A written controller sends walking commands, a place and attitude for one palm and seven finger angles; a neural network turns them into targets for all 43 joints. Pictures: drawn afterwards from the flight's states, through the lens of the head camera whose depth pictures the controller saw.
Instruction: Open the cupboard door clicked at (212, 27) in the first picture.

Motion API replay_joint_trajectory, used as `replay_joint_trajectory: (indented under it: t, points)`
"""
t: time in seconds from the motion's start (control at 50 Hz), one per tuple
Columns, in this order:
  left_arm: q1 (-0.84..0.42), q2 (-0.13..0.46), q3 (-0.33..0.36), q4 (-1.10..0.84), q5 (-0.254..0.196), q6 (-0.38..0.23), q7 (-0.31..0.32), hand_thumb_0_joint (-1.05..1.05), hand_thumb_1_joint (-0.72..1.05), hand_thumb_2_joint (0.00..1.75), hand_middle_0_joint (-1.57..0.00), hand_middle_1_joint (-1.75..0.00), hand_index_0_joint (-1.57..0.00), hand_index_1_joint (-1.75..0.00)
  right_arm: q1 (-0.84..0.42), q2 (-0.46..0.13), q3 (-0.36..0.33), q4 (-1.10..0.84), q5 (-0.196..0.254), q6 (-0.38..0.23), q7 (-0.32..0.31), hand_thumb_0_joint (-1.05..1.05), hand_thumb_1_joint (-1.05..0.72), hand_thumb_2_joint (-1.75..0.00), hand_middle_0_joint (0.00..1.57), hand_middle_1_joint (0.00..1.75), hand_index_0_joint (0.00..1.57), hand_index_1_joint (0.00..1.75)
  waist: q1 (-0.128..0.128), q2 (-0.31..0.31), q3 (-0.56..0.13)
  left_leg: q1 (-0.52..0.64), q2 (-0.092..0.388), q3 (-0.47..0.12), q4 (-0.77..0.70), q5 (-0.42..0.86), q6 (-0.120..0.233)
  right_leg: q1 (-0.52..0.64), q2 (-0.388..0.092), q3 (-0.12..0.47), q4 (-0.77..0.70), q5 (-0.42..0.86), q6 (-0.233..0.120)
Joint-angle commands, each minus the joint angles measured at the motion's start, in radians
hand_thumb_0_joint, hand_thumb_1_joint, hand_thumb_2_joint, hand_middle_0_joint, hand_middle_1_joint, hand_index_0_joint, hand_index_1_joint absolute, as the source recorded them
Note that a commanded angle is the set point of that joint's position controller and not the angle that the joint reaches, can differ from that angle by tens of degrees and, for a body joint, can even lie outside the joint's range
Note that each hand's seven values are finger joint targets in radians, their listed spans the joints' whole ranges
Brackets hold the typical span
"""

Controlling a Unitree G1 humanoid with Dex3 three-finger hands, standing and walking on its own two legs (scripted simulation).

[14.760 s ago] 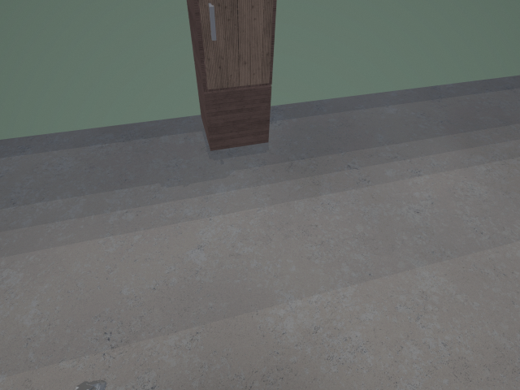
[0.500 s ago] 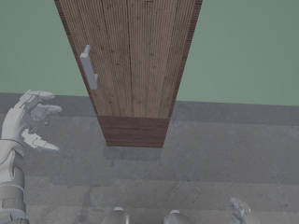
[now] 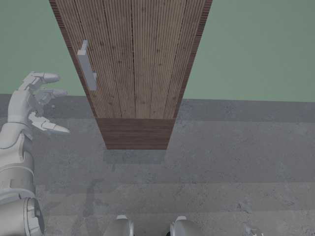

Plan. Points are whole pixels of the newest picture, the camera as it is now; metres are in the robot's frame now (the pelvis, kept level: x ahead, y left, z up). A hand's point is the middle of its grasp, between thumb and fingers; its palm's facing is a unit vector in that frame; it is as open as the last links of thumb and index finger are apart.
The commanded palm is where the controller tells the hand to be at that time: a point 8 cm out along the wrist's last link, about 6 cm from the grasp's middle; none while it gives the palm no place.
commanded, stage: move the hooked fingers beside the handle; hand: left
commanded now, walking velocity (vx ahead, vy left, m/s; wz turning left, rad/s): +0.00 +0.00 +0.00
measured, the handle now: (89, 66) +0.56 +0.20 +0.05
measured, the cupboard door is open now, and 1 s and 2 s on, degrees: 0 0 0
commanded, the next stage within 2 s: slide the fingers in behind the handle in 1.48 s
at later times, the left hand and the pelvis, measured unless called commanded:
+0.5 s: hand (64, 89) +0.47 +0.24 +0.06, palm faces +0.00 -1.00 -0.02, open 14.0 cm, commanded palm +0.46 +0.29 +0.05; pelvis -0.01 -0.01 -0.01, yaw +0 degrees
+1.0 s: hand (67, 80) +0.50 +0.24 +0.05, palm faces +0.02 -1.00 -0.02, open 14.0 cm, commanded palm +0.48 +0.29 +0.05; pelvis +0.00 +0.00 -0.02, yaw -2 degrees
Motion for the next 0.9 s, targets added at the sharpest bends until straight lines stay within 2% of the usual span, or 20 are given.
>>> replay_joint_trajectory:
  t: [0.0, 0.02, 0.08, 0.12, 0.16, 0.2, 0.24, 0.3, 0.38, 0.48, 0.54, 0.56, 0.66, 0.7, 0.72, 0.74, 0.8, 0.82, 0.84, 0.88]
  points:
    - [-0.368, 0.258, 0.029, -0.125, -0.004, -0.053, 0.018, 0.0, -0.5, 0.3, -0.3, -1.2, -0.3, -1.2, 0.104, -0.19, -0.07, -0.079, -0.003, -0.008, -0.008, 0.0, -0.9, -0.9, 0.2, 0.3, 0.2, 0.3, -0.006, 0.107, -0.338, 0.325, -0.001, -0.091, -0.133, 0.365, -0.022, 0.064, 0.028, -0.001, -0.09, 0.233, -0.024]
    - [-0.364, 0.271, 0.045, -0.127, -0.007, -0.059, 0.018, 0.0, -0.5, 0.3, -0.3, -1.2, -0.3, -1.2, 0.111, -0.193, -0.072, -0.082, -0.004, -0.004, -0.008, 0.0, -0.9, -0.9, 0.2, 0.3, 0.2, 0.3, 0.004, 0.102, -0.364, 0.334, -0.002, -0.092, -0.126, 0.399, -0.02, 0.078, 0.03, 0.0, -0.083, 0.253, -0.028]
    - [-0.429, 0.26, 0.021, -0.121, 0.006, -0.075, 0.024, 0.0, -0.5, 0.3, -0.3, -1.2, -0.3, -1.2, 0.114, -0.189, -0.071, -0.074, -0.007, 0.011, -0.004, 0.0, -0.9, -0.9, 0.2, 0.3, 0.2, 0.3, -0.009, 0.121, -0.38, 0.356, 0.001, -0.094, -0.12, 0.392, -0.023, 0.049, 0.029, 0.001, -0.083, 0.239, -0.024]
    - [-0.474, 0.298, 0.049, -0.125, 0.007, -0.099, 0.03, 0.0, -0.5, 0.3, -0.3, -1.2, -0.3, -1.2, 0.123, -0.193, -0.071, -0.065, -0.01, 0.019, -0.005, 0.0, -0.9, -0.9, 0.2, 0.3, 0.2, 0.3, -0.009, 0.106, -0.396, 0.348, 0.001, -0.098, -0.111, 0.391, -0.02, 0.061, 0.032, 0.003, -0.075, 0.243, -0.028]
    - [-0.488, 0.328, 0.072, -0.108, 0.015, -0.113, 0.036, 0.0, -0.5, 0.3, -0.3, -1.2, -0.3, -1.2, 0.128, -0.193, -0.07, -0.058, -0.011, 0.028, -0.007, 0.0, -0.9, -0.9, 0.2, 0.3, 0.2, 0.3, -0.004, 0.131, -0.417, 0.363, 0.001, -0.101, -0.111, 0.403, -0.025, 0.059, 0.031, 0.005, -0.073, 0.246, -0.028]
    - [-0.528, 0.303, 0.045, -0.095, 0.02, -0.119, 0.039, 0.0, -0.5, 0.3, -0.3, -1.2, -0.3, -1.2, 0.124, -0.187, -0.066, -0.053, -0.012, 0.033, -0.005, 0.0, -0.9, -0.9, 0.2, 0.3, 0.2, 0.3, -0.017, 0.143, -0.408, 0.349, -0.001, -0.094, -0.106, 0.376, -0.021, 0.052, 0.031, 0.009, -0.075, 0.237, -0.025]
    - [-0.545, 0.338, 0.066, -0.04, 0.029, -0.118, 0.039, 0.0, -0.5, 0.3, -0.3, -1.2, -0.3, -1.2, 0.136, -0.192, -0.064, -0.044, -0.013, 0.042, -0.008, 0.0, -0.9, -0.9, 0.2, 0.3, 0.2, 0.3, -0.023, 0.12, -0.398, 0.317, -0.002, -0.094, -0.1, 0.366, -0.017, 0.057, 0.033, 0.013, -0.072, 0.243, -0.023]
    - [-0.593, 0.326, 0.027, 0.036, 0.049, -0.101, 0.035, 0.0, -0.5, 0.3, -0.3, -1.2, -0.3, -1.2, 0.138, -0.193, -0.057, -0.042, -0.01, 0.054, -0.009, 0.0, -0.9, -0.9, 0.2, 0.3, 0.2, 0.3, -0.045, 0.122, -0.34, 0.26, -0.006, -0.089, -0.1, 0.287, -0.01, 0.032, 0.031, 0.018, -0.081, 0.197, -0.022]
    - [-0.687, 0.374, 0.04, 0.046, 0.061, -0.107, 0.036, 0.0, -0.5, 0.3, -0.3, -1.2, -0.3, -1.2, 0.154, -0.203, -0.055, -0.032, -0.017, 0.061, -0.013, 0.0, -0.9, -0.9, 0.2, 0.3, 0.2, 0.3, -0.059, 0.152, -0.387, 0.271, -0.003, -0.097, -0.079, 0.285, -0.009, 0.004, 0.031, 0.023, -0.071, 0.185, -0.022]
    - [-0.756, 0.45, 0.077, 0.107, 0.068, -0.101, 0.036, 0.0, -0.5, 0.3, -0.3, -1.2, -0.3, -1.2, 0.176, -0.212, -0.046, -0.023, -0.02, 0.067, -0.015, 0.0, -0.9, -0.9, 0.2, 0.3, 0.2, 0.3, -0.075, 0.127, -0.429, 0.209, -0.004, -0.092, -0.044, 0.278, -0.001, 0.023, 0.033, 0.034, -0.056, 0.197, -0.015]
    - [-0.783, 0.467, 0.063, 0.151, 0.093, -0.083, 0.035, 0.0, -0.5, 0.3, -0.3, -1.2, -0.3, -1.2, 0.189, -0.212, -0.04, -0.024, -0.022, 0.074, -0.015, 0.0, -0.9, -0.9, 0.2, 0.3, 0.2, 0.3, -0.085, 0.157, -0.422, 0.184, -0.004, -0.09, -0.035, 0.273, 0.001, 0.006, 0.034, 0.033, -0.049, 0.194, -0.016]
    - [-0.793, 0.502, 0.08, 0.164, 0.1, -0.075, 0.039, 0.0, -0.5, 0.3, -0.3, -1.2, -0.3, -1.2, 0.193, -0.217, -0.037, -0.026, -0.023, 0.077, -0.017, 0.0, -0.9, -0.9, 0.2, 0.3, 0.2, 0.3, -0.086, 0.155, -0.417, 0.163, -0.002, -0.088, -0.027, 0.267, 0.003, 0.004, 0.033, 0.036, -0.047, 0.192, -0.014]
    - [-0.874, 0.521, 0.076, 0.145, 0.11, -0.069, 0.041, 0.0, -0.5, 0.3, -0.3, -1.2, -0.3, -1.2, 0.221, -0.221, -0.035, -0.021, -0.031, 0.086, -0.011, 0.0, -0.9, -0.9, 0.2, 0.3, 0.2, 0.3, -0.106, 0.211, -0.488, 0.215, 0.006, -0.104, -0.002, 0.342, 0.0, -0.036, 0.037, 0.028, -0.027, 0.228, -0.015]
    - [-0.819, 0.55, 0.113, 0.141, 0.106, -0.067, 0.039, 0.0, -0.5, 0.3, -0.3, -1.2, -0.3, -1.2, 0.235, -0.223, -0.037, -0.026, -0.035, 0.092, -0.007, 0.0, -0.9, -0.9, 0.2, 0.3, 0.2, 0.3, -0.081, 0.208, -0.532, 0.226, 0.005, -0.101, 0.0, 0.388, -0.002, 0.004, 0.038, 0.028, -0.022, 0.27, -0.016]
    - [-0.783, 0.521, 0.101, 0.149, 0.102, -0.065, 0.032, 0.0, -0.5, 0.3, -0.3, -1.2, -0.3, -1.2, 0.243, -0.222, -0.04, -0.029, -0.035, 0.097, -0.004, 0.0, -0.9, -0.9, 0.2, 0.3, 0.2, 0.3, -0.083, 0.201, -0.548, 0.254, 0.006, -0.105, 0.001, 0.425, -0.001, -0.006, 0.042, 0.022, -0.015, 0.293, -0.019]
    - [-0.777, 0.501, 0.087, 0.14, 0.099, -0.06, 0.028, 0.0, -0.5, 0.3, -0.3, -1.2, -0.3, -1.2, 0.242, -0.219, -0.039, -0.029, -0.035, 0.102, 0.0, 0.0, -0.9, -0.9, 0.2, 0.3, 0.2, 0.3, -0.081, 0.215, -0.548, 0.268, 0.009, -0.103, -0.002, 0.44, -0.005, -0.011, 0.041, 0.019, -0.017, 0.303, -0.016]
    - [-0.711, 0.538, 0.127, 0.14, 0.099, -0.04, 0.026, 0.0, -0.5, 0.3, -0.3, -1.2, -0.3, -1.2, 0.246, -0.22, -0.042, -0.041, -0.032, 0.115, 0.006, 0.0, -0.9, -0.9, 0.2, 0.3, 0.2, 0.3, -0.06, 0.179, -0.53, 0.218, 0.005, -0.088, -0.009, 0.423, 0.0, 0.049, 0.043, 0.025, -0.029, 0.324, -0.012]
    - [-0.716, 0.558, 0.14, 0.119, 0.098, -0.042, 0.028, 0.0, -0.5, 0.3, -0.3, -1.2, -0.3, -1.2, 0.25, -0.221, -0.042, -0.044, -0.033, 0.12, 0.005, 0.0, -0.9, -0.9, 0.2, 0.3, 0.2, 0.3, -0.058, 0.169, -0.533, 0.219, 0.006, -0.09, -0.012, 0.435, 0.002, 0.063, 0.046, 0.025, -0.025, 0.338, -0.015]
    - [-0.726, 0.524, 0.116, 0.101, 0.098, -0.041, 0.028, 0.0, -0.5, 0.3, -0.3, -1.2, -0.3, -1.2, 0.247, -0.215, -0.044, -0.046, -0.03, 0.123, 0.006, 0.0, -0.9, -0.9, 0.2, 0.3, 0.2, 0.3, -0.068, 0.177, -0.536, 0.232, 0.005, -0.086, -0.015, 0.442, 0.003, 0.056, 0.045, 0.025, -0.03, 0.348, -0.01]
    - [-0.73, 0.528, 0.126, 0.071, 0.097, -0.051, 0.039, 0.0, -0.5, 0.3, -0.3, -1.2, -0.3, -1.2, 0.244, -0.213, -0.046, -0.047, -0.031, 0.125, 0.008, 0.0, -0.9, -0.9, 0.2, 0.3, 0.2, 0.3, -0.066, 0.183, -0.511, 0.231, 0.006, -0.081, -0.019, 0.425, 0.003, 0.052, 0.047, 0.027, -0.041, 0.334, -0.01]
